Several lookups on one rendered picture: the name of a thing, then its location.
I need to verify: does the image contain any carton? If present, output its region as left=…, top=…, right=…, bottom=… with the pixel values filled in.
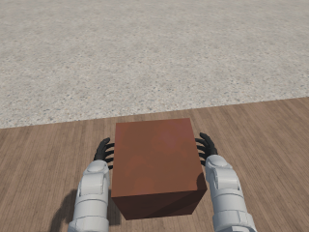
left=111, top=118, right=208, bottom=220

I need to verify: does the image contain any right robot hand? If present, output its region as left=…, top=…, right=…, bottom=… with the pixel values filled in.
left=195, top=132, right=218, bottom=166

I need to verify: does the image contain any left robot hand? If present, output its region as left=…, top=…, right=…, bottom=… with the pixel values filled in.
left=93, top=137, right=115, bottom=170

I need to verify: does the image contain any left robot forearm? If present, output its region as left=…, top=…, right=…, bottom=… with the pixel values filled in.
left=68, top=159, right=110, bottom=232

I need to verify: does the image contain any right robot forearm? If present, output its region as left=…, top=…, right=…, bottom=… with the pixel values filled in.
left=205, top=155, right=258, bottom=232

